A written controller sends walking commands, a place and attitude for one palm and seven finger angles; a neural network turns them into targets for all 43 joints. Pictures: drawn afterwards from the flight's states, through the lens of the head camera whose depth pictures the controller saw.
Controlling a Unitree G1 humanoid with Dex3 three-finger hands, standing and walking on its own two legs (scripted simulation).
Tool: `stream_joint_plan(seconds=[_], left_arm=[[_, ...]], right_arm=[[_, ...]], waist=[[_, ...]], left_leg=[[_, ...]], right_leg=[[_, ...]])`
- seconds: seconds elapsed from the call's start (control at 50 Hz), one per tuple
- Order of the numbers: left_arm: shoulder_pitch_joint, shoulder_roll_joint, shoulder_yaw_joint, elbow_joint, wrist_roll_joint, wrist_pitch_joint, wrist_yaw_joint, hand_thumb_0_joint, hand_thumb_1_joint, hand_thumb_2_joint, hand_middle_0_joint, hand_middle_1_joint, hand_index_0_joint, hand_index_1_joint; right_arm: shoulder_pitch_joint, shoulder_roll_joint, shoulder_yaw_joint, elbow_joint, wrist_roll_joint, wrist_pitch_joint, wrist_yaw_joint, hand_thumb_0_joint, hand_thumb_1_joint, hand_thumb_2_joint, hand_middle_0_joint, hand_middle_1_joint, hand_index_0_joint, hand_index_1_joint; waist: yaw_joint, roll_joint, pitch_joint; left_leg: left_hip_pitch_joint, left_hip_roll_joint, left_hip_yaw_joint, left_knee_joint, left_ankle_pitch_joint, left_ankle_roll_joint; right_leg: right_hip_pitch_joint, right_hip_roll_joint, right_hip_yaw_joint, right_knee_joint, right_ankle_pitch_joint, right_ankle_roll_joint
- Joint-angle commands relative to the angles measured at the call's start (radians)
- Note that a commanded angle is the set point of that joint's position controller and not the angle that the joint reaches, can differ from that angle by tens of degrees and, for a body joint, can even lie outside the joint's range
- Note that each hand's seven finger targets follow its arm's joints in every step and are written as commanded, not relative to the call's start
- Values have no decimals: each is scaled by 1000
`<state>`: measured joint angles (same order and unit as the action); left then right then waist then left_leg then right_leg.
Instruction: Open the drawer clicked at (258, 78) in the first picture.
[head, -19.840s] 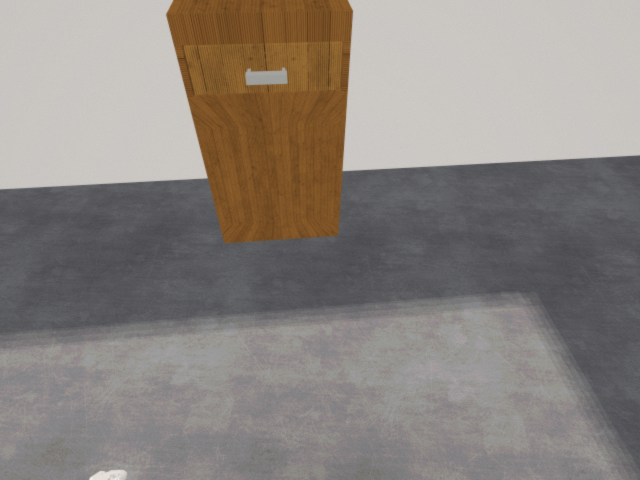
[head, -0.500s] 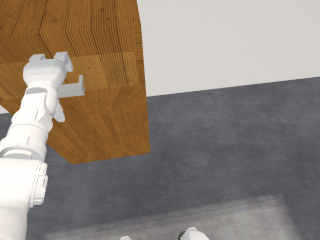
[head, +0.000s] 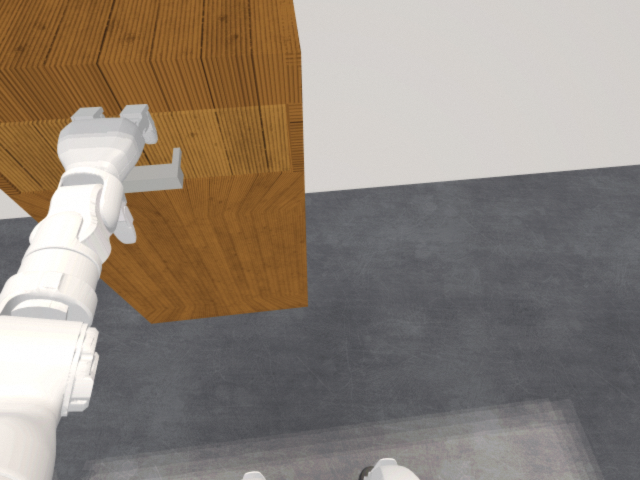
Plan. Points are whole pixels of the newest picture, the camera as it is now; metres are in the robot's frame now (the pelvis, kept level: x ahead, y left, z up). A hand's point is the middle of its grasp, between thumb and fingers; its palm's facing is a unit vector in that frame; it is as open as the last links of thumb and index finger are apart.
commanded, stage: re-aim the fingers above the handle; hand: left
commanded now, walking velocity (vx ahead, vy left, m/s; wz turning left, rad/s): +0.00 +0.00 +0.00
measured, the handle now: (141, 167) +0.56 +0.26 +0.00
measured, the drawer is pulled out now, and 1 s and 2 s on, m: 0.00 0.00 0.00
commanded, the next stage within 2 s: lower the fingers behind the handle in 0.70 s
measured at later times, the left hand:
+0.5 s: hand (101, 186) +0.47 +0.27 +0.06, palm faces -0.05 +0.01 -1.00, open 13.8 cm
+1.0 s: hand (115, 184) +0.49 +0.26 +0.05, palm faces -0.07 +0.01 -1.00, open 13.8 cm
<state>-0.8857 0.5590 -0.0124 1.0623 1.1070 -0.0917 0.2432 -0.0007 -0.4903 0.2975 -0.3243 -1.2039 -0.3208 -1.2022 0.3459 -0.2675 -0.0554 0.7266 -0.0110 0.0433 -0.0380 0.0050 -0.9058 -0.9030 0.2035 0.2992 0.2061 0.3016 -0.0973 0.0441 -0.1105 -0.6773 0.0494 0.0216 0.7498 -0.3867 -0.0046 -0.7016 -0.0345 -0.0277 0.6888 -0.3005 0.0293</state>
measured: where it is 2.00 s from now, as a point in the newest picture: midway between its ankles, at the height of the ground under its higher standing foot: outside the picture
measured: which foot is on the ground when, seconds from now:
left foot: down 0.00-1.00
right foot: down 0.00-1.00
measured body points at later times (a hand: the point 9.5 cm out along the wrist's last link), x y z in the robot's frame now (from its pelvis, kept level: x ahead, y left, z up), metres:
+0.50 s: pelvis +0.00 +0.00 +0.00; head +0.09 -0.01 +0.44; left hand +0.47 +0.26 +0.11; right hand +0.02 -0.28 -0.13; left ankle -0.03 +0.12 -0.71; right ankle +0.01 -0.14 -0.71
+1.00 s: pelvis -0.01 +0.00 +0.00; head +0.10 +0.00 +0.44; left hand +0.48 +0.26 +0.10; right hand -0.01 -0.27 -0.13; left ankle -0.03 +0.12 -0.71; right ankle +0.01 -0.14 -0.71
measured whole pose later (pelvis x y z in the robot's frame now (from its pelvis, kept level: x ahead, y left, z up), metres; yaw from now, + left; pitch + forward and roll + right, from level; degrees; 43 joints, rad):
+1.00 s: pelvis -0.01 +0.00 +0.00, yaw -1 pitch +19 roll -1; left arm -0.86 0.60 0.03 1.08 1.11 -0.11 0.23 0.00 -0.49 0.30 -0.32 -1.20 -0.32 -1.20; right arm 0.38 -0.26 -0.05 0.73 -0.01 0.06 -0.03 0.01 -0.91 -0.90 0.20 0.30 0.21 0.30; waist -0.11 0.05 -0.11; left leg -0.70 0.05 0.04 0.77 -0.39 0.00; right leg -0.73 -0.03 -0.01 0.71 -0.30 0.04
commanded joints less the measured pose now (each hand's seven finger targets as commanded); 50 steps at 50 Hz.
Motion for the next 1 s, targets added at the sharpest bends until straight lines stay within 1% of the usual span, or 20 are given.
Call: stream_joint_plan(seconds=[0.0,0.04,0.12,0.16,0.2,0.24,0.26,0.3,0.34,0.36,0.4,0.44,0.46,0.54,0.62,0.7,0.84,0.88,0.94,0.98], left_arm=[[-450,302,102,-186,-7,29,50,0,-500,300,-300,-1200,-300,-1200],[-411,347,137,-167,-6,45,44,0,-500,300,-300,-1200,-300,-1200],[-374,342,124,-197,-8,44,21,0,-500,300,-300,-1200,-300,-1200],[-329,353,142,-227,-16,23,8,0,-500,300,-300,-1200,-300,-1200],[-326,324,122,-256,-24,5,-2,0,-500,300,-300,-1200,-300,-1200],[-308,352,150,-268,-31,-14,-3,0,-500,300,-300,-1200,-300,-1200],[-308,317,119,-256,-30,-20,-2,0,-500,300,-300,-1200,-300,-1200],[-300,317,122,-248,-30,-29,4,0,-500,300,-300,-1200,-300,-1200],[-368,343,135,-306,-28,-48,15,0,-500,300,-300,-1200,-300,-1200],[-355,304,105,-277,-24,-45,21,0,-500,300,-300,-1200,-300,-1200],[-365,314,111,-252,-24,-41,29,0,-500,300,-300,-1200,-300,-1200],[-389,323,115,-249,-26,-37,33,0,-500,300,-300,-1200,-300,-1200],[-420,298,86,-249,-21,-35,35,0,-500,300,-300,-1200,-300,-1200],[-415,316,106,-232,-23,-23,33,0,-500,300,-300,-1200,-300,-1200],[-394,305,94,-208,-17,-9,25,0,-500,300,-300,-1200,-300,-1200],[-436,283,66,-198,-10,-4,24,0,-500,300,-300,-1200,-300,-1200],[-425,336,114,-170,-9,-8,26,0,-500,300,-300,-1200,-300,-1200],[-395,302,93,-159,-10,-10,27,0,-500,300,-300,-1200,-300,-1200],[-410,317,108,-187,-4,-21,33,0,-500,300,-300,-1200,-300,-1200],[-387,290,96,-177,-7,-23,42,0,-500,300,-300,-1200,-300,-1200]], right_arm=[[159,-167,-54,-38,-6,-7,-3,0,-900,-900,200,300,200,300],[150,-173,-51,-46,-5,2,-3,0,-900,-900,200,300,200,300],[142,-171,-52,-63,2,5,-5,0,-900,-900,200,300,200,300],[144,-169,-56,-68,1,7,-9,0,-900,-900,200,300,200,300],[141,-169,-61,-70,2,5,-12,0,-900,-900,200,300,200,300],[142,-173,-64,-65,3,10,-14,0,-900,-900,200,300,200,300],[142,-169,-62,-62,4,8,-15,0,-900,-900,200,300,200,300],[138,-170,-65,-55,6,6,-16,0,-900,-900,200,300,200,300],[142,-170,-69,-52,4,4,-17,0,-900,-900,200,300,200,300],[144,-164,-68,-49,4,2,-17,0,-900,-900,200,300,200,300],[141,-168,-66,-39,5,1,-17,0,-900,-900,200,300,200,300],[142,-169,-65,-38,4,0,-17,0,-900,-900,200,300,200,300],[144,-165,-64,-36,4,-2,-17,0,-900,-900,200,300,200,300],[144,-169,-64,-40,1,-2,-15,0,-900,-900,200,300,200,300],[137,-167,-58,-53,3,-2,-11,0,-900,-900,200,300,200,300],[141,-167,-55,-56,3,-3,-13,0,-900,-900,200,300,200,300],[157,-176,-52,-48,-2,-2,-12,0,-900,-900,200,300,200,300],[162,-171,-55,-49,-3,-5,-9,0,-900,-900,200,300,200,300],[167,-173,-58,-45,-7,-4,-10,0,-900,-900,200,300,200,300],[171,-171,-62,-39,-6,-5,-5,0,-900,-900,200,300,200,300]], waist=[[-11,55,-451],[1,29,-463],[8,20,-445],[19,20,-479],[7,15,-444],[8,-4,-449],[0,3,-407],[-2,1,-383],[-3,41,-427],[-14,38,-414],[-16,36,-380],[-17,44,-398],[-31,53,-395],[-18,45,-425],[-8,61,-404],[-27,46,-384],[-15,34,-403],[-16,32,-411],[-16,40,-439],[-21,35,-416]], left_leg=[[259,-58,5,-50,511,33],[226,-62,14,-51,505,36],[213,-60,24,-63,487,40],[229,-59,26,-60,530,43],[234,-58,29,-64,510,45],[235,-59,24,-64,509,46],[226,-60,25,-70,487,46],[228,-61,24,-73,451,45],[252,-63,22,-68,461,44],[258,-64,20,-67,461,44],[245,-63,18,-69,429,41],[250,-65,15,-67,432,40],[254,-64,13,-67,428,40],[262,-64,13,-62,453,38],[248,-63,11,-65,448,34],[240,-60,8,-67,411,36],[213,-59,5,-61,414,35],[209,-58,12,-52,409,37],[208,-57,7,-43,439,36],[209,-54,7,-37,426,36]], right_leg=[[240,79,-20,-23,365,-47],[285,76,-13,-21,394,-46],[309,75,-10,-28,408,-42],[341,74,-5,-25,443,-40],[322,75,-6,-39,433,-39],[330,78,-2,-40,431,-41],[307,77,-8,-47,412,-40],[285,79,-9,-52,373,-42],[290,77,-2,-49,373,-46],[273,78,-7,-50,369,-45],[249,78,-9,-53,338,-46],[252,78,-8,-53,336,-49],[237,76,-10,-52,333,-46],[253,78,-9,-46,348,-48],[237,78,-15,-41,328,-49],[210,78,-16,-46,296,-47],[217,78,-16,-31,298,-50],[213,78,-12,-29,304,-47],[215,80,-13,-15,321,-50],[188,83,-16,-16,304,-48]])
